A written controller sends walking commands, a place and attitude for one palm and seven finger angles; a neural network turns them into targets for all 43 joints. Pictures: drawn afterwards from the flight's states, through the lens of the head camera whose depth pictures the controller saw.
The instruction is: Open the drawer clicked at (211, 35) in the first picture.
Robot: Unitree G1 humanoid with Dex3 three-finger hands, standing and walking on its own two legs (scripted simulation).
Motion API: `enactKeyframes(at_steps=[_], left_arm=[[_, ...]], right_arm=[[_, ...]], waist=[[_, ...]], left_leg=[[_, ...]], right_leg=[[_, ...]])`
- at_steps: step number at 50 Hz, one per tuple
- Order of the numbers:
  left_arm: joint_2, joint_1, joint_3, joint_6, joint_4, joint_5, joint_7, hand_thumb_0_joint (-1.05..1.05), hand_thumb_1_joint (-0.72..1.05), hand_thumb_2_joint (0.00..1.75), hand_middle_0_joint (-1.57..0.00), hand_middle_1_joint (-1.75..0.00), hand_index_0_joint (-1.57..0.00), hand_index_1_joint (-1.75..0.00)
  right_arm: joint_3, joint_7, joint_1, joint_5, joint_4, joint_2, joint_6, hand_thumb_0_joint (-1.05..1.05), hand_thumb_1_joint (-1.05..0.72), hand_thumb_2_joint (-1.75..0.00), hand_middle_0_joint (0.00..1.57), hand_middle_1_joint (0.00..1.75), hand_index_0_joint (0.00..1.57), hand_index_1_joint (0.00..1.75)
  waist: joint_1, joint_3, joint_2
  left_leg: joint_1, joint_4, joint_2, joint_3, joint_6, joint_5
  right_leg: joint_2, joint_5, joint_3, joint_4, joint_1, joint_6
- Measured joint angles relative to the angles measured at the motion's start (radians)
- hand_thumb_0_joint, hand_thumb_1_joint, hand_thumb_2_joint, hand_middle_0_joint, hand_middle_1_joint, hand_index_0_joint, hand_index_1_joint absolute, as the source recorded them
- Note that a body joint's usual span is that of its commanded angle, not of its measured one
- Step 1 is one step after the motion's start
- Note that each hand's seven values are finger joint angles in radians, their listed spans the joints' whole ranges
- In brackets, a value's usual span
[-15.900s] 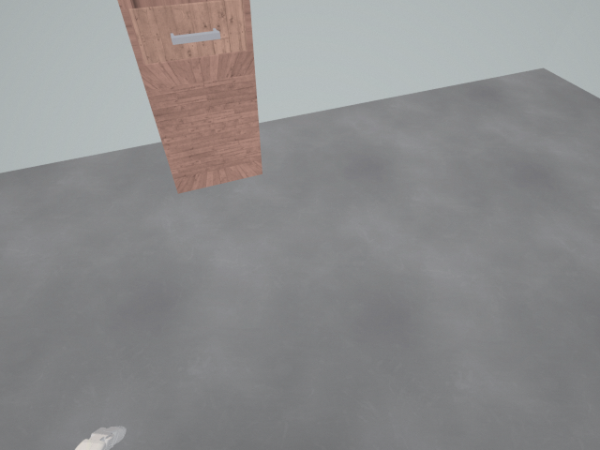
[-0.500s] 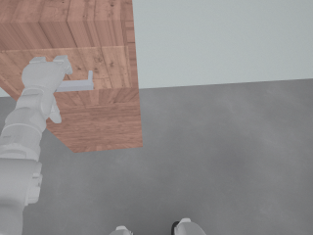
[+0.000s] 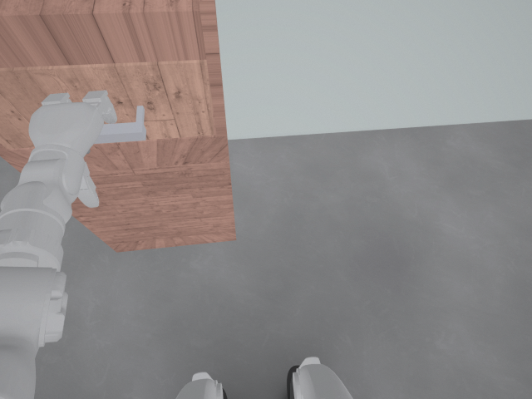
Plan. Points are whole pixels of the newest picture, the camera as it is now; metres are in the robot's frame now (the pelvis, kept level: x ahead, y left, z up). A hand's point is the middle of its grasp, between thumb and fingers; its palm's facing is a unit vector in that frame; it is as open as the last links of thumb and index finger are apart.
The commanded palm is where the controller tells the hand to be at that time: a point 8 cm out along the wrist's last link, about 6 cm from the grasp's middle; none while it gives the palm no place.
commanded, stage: lower the fingers behind the handle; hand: left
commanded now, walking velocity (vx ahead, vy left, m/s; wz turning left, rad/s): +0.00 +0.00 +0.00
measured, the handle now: (92, 124) +0.56 +0.25 +0.01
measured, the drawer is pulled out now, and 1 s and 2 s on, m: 0.00 0.00 0.01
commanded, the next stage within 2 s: close the thumb around the handle in 0.86 s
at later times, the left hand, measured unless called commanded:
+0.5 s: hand (86, 162) +0.49 +0.26 -0.01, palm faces -0.10 -0.02 -1.00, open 13.8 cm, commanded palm +0.48 +0.26 +0.04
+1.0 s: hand (86, 160) +0.50 +0.26 -0.01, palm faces -0.09 -0.02 -1.00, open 13.8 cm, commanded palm +0.49 +0.26 +0.04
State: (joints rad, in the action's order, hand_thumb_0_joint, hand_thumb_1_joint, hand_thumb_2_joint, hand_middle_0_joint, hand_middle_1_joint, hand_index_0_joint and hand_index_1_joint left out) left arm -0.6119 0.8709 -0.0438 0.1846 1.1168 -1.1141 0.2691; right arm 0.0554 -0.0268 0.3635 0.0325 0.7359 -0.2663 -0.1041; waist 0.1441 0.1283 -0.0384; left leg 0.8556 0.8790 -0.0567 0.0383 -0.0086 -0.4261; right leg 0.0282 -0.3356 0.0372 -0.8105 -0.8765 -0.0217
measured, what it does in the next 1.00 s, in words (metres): stands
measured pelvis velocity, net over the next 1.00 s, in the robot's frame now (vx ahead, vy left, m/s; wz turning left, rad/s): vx -0.02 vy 0.01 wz -0.01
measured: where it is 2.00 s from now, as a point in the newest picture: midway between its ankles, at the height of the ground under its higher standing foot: outside the picture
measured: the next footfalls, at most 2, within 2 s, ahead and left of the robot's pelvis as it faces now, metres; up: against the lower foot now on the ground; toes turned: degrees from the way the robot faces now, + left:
none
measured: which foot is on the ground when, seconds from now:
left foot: down 0.00-1.00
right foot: down 0.00-1.00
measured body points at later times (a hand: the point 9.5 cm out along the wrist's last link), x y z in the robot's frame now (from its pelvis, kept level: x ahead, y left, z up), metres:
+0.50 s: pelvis -0.01 +0.00 -0.02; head +0.13 +0.01 +0.41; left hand +0.49 +0.26 +0.04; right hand -0.02 -0.28 -0.14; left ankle -0.02 +0.11 -0.69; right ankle +0.02 -0.14 -0.69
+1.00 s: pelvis -0.02 +0.01 -0.02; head +0.13 +0.02 +0.40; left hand +0.50 +0.26 +0.04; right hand -0.03 -0.27 -0.14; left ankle -0.02 +0.11 -0.69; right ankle +0.02 -0.14 -0.69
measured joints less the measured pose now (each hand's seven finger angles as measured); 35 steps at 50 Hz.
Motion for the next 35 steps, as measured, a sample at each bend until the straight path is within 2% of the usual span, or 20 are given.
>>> enactKeyframes(at_steps=[13,20,31,35], left_arm=[[0.009,-0.01,-0.025,-0.034,0.005,-0.025,0.07,0.0,-0.49,0.3,-0.31,-1.2,-0.32,-1.2],[-0.002,0.011,-0.017,-0.05,0.029,-0.015,0.059,0.0,-0.49,0.3,-0.31,-1.2,-0.32,-1.2],[-0.028,0.024,-0.023,-0.017,0.016,-0.015,0.041,0.0,-0.49,0.3,-0.29,-1.2,-0.32,-1.2],[-0.024,0.023,-0.017,-0.024,0.008,-0.011,0.047,0.0,-0.49,0.3,-0.29,-1.2,-0.32,-1.2]], right_arm=[[-0.003,0.017,-0.019,0.011,0.002,0.0,0.0,0.0,-0.9,-0.89,0.2,0.3,0.2,0.3],[-0.009,0.015,-0.025,0.009,0.005,0.002,0.005,0.0,-0.9,-0.89,0.2,0.3,0.2,0.3],[-0.016,0.008,-0.021,0.008,-0.009,-0.002,0.01,0.0,-0.9,-0.89,0.2,0.3,0.2,0.3],[-0.012,0.011,-0.02,0.008,-0.008,-0.002,0.011,0.0,-0.9,-0.89,0.2,0.3,0.2,0.3]], waist=[[0.008,0.004,-0.002],[0.012,0.006,-0.003],[0.016,0.011,-0.002],[0.013,0.01,-0.005]], left_leg=[[0.076,0.068,-0.002,0.002,-0.005,-0.02],[0.098,0.09,-0.003,-0.002,-0.006,-0.025],[0.144,0.135,-0.003,-0.005,-0.01,-0.038],[0.152,0.144,-0.003,-0.006,-0.011,-0.041]], right_leg=[[0.0,-0.014,-0.006,-0.063,-0.076,-0.004],[0.0,-0.018,-0.003,-0.079,-0.095,-0.005],[0.0,-0.027,-0.004,-0.119,-0.138,-0.007],[0.0,-0.028,-0.004,-0.124,-0.144,-0.009]])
